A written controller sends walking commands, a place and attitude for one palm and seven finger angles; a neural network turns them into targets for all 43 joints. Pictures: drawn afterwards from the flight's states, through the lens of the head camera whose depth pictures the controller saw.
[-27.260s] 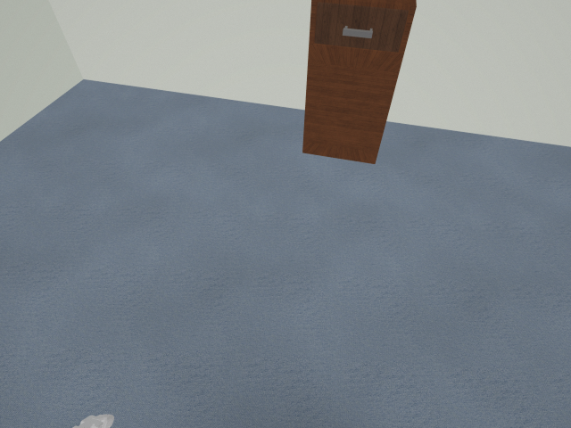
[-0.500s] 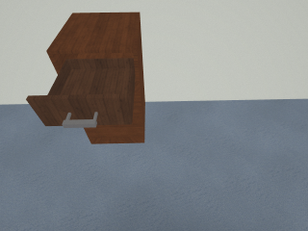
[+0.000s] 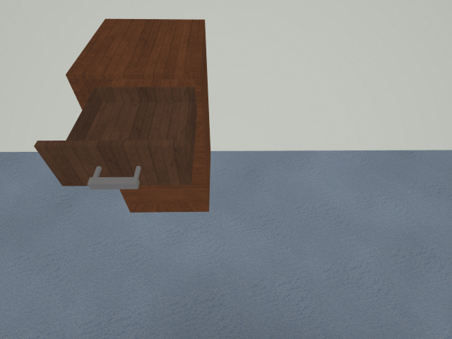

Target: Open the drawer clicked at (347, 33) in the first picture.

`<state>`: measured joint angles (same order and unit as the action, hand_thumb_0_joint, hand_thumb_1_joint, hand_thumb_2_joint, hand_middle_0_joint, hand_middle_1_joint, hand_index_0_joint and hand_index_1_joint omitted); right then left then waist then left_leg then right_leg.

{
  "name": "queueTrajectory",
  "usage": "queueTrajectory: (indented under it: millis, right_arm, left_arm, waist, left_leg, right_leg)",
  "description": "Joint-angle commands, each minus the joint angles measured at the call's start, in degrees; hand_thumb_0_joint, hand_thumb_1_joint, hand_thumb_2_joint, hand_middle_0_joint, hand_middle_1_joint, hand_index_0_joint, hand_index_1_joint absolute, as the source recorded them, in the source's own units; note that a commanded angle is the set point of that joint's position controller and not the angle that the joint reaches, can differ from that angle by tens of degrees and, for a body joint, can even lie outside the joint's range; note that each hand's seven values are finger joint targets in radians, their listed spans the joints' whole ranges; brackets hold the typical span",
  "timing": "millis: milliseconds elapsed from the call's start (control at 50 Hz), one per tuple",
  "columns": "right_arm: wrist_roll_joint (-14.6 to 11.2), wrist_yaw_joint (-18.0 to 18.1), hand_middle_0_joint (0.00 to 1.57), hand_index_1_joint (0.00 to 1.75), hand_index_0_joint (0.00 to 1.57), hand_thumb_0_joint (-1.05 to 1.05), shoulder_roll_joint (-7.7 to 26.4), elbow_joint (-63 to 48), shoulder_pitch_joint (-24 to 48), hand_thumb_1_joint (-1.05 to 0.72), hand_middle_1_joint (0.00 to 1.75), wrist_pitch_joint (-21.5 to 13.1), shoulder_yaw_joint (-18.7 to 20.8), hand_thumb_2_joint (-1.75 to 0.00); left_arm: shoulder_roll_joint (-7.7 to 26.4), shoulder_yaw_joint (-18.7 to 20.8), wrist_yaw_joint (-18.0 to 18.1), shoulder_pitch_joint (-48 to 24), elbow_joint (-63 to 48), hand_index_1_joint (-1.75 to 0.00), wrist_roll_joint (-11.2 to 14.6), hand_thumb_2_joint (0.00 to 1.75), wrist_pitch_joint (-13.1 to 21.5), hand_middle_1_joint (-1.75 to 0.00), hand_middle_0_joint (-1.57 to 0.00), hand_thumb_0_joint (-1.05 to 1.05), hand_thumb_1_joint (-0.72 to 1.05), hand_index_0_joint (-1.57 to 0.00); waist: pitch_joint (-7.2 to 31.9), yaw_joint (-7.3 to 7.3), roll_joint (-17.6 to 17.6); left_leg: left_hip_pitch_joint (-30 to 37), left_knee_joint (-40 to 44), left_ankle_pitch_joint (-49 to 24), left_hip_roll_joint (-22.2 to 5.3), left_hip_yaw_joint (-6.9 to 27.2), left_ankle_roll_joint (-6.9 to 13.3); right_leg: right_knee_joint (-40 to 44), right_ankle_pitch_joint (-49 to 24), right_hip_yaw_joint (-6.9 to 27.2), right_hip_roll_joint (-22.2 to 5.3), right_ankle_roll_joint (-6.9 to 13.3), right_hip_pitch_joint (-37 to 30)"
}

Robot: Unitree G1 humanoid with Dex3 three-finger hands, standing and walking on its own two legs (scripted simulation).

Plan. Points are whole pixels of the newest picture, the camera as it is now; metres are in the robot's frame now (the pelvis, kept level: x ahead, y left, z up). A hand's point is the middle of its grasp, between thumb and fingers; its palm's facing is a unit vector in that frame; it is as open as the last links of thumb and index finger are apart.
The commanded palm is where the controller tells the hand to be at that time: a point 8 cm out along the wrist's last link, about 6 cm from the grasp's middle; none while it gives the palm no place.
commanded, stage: look to check the result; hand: left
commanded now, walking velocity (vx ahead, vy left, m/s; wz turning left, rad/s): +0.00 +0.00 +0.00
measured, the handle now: (116, 176) +0.49 +0.32 -0.08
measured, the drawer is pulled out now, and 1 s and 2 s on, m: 0.30 0.30 0.30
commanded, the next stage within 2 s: stand and wait in 0.46 s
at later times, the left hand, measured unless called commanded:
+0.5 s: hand out of the picture +0.01 +0.17 -0.17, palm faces +0.07 -0.98 -0.19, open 7.4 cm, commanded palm none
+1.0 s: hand out of the picture +0.02 +0.17 -0.17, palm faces +0.07 -0.98 -0.20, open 7.4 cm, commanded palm none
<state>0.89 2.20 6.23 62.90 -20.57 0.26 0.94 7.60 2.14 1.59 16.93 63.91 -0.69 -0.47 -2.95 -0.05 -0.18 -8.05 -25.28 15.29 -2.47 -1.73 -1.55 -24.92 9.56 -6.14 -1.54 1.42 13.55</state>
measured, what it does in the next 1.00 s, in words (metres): stands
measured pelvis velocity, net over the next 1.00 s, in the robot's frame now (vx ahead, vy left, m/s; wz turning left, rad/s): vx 0.02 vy -0.01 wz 0.01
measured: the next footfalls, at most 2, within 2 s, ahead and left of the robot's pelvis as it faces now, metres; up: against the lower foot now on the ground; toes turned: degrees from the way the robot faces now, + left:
none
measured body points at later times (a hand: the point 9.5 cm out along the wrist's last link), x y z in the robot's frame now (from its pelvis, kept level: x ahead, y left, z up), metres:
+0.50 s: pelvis +0.01 +0.00 +0.00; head +0.03 +0.00 +0.45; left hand +0.01 +0.22 -0.16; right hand +0.00 -0.21 -0.16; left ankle -0.02 +0.14 -0.74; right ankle +0.05 -0.10 -0.74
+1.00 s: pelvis +0.02 -0.01 +0.00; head +0.04 -0.01 +0.45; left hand +0.02 +0.22 -0.16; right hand +0.00 -0.22 -0.16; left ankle -0.02 +0.14 -0.74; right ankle +0.05 -0.10 -0.74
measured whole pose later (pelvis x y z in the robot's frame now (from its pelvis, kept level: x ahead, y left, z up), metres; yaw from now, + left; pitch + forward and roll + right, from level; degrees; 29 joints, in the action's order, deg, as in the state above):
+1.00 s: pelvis +0.02 -0.01 +0.00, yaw +1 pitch -2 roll +0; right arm 0.8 2.3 7.8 64.1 -17.3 0.2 0.8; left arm 8.4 1.9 1.4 14.2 65.1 -0.5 0.0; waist -3.7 -0.1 -0.9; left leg -5.1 -22.0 15.1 -3.1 -1.0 -2.4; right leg -22.9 10.4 -7.0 -0.8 1.9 10.9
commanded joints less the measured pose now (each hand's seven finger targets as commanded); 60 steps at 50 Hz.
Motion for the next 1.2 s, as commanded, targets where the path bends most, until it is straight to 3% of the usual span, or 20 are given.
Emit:
queueTrajectory:
  millis: [0,100,740,920,1180]
  right_arm:
    - [0.1,0.0,0.2,0.3,0.2,0.0,4.4,-0.6,-5.6,-0.9,0.3,-0.2,0.8,-0.9]
    - [0.0,0.1,0.2,0.3,0.2,0.0,4.7,-0.4,-4.6,-0.9,0.3,-0.4,0.7,-0.9]
    - [-0.1,0.3,0.2,0.3,0.2,0.0,6.2,0.2,-2.1,-0.9,0.3,-0.5,0.8,-0.9]
    - [-0.1,0.1,0.2,0.3,0.2,0.0,6.2,0.3,-1.9,-0.9,0.3,-0.2,0.8,-0.9]
    - [0.0,0.3,0.2,0.3,0.2,0.0,6.2,0.8,-2.2,-0.9,0.3,-0.5,0.7,-0.9]
  left_arm:
    - [6.5,1.2,0.5,3.3,-1.2,-0.3,-0.2,0.9,0.8,-0.3,-0.2,0.0,0.9,-0.2]
    - [6.3,1.1,0.6,3.1,-0.8,-0.3,-0.1,0.9,0.8,-0.3,-0.2,0.0,0.9,-0.2]
    - [7.3,1.0,0.6,1.0,-0.2,-0.3,-0.1,0.9,1.2,-0.3,-0.2,0.0,0.9,-0.2]
    - [7.6,1.0,0.5,0.7,-0.2,-0.3,-0.1,0.9,1.0,-0.3,-0.2,0.0,0.9,-0.2]
    - [7.5,1.0,0.5,0.6,0.2,-0.3,0.1,0.9,1.2,-0.3,-0.2,0.0,0.9,-0.2]
  waist:
    - [-3.0,0.15,0.4]
    - [-3.2,-0.08,-1.3]
    - [-1.4,0.04,-0.5]
    - [-3.2,-0.03,0.1]
    - [-2.0,-0.11,-1.0]
  left_leg:
    - [-5.4,5.2,-2.4,-2.2,2.0,2.9]
    - [-5.3,5.9,-4.5,-2.6,2.5,2.9]
    - [-2.7,6.9,-9.0,-3.2,2.5,2.3]
    - [-3.2,7.1,-5.2,-3.0,2.2,2.3]
    - [-2.9,7.1,-7.7,-3.2,2.3,2.2]
  right_leg:
    - [7.5,6.0,6.5,-5.1,1.3,-2.1]
    - [6.6,2.8,5.8,-4.9,1.3,-3.2]
    - [6.0,-5.3,4.8,-5.1,1.2,-6.6]
    - [8.0,1.7,5.7,-4.9,1.1,-4.6]
    - [7.0,-2.4,5.2,-5.0,1.3,-6.3]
